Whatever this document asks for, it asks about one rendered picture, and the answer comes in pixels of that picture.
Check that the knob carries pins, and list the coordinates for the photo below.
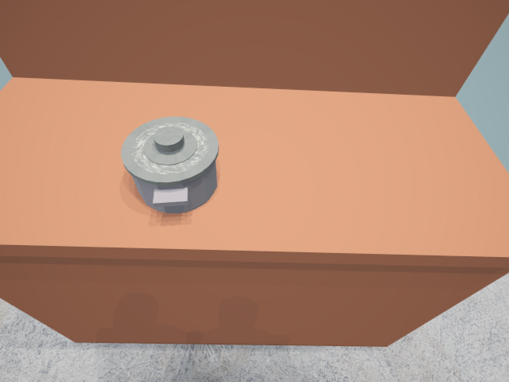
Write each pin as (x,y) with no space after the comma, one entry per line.
(169,139)

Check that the pot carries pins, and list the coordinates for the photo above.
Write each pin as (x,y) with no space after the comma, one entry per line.
(179,198)

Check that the table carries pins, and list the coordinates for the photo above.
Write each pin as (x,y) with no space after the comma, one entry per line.
(355,201)

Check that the lid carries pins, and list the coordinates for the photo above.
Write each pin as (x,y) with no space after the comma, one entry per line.
(144,161)

